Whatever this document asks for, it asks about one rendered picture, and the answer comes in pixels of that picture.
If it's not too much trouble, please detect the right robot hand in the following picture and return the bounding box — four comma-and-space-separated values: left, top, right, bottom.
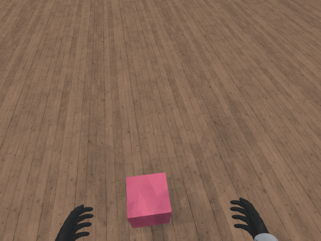
230, 198, 269, 240

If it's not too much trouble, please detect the left robot hand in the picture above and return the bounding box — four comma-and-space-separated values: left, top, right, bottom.
55, 204, 93, 241

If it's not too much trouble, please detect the carton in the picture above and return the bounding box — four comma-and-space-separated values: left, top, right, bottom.
126, 172, 172, 228

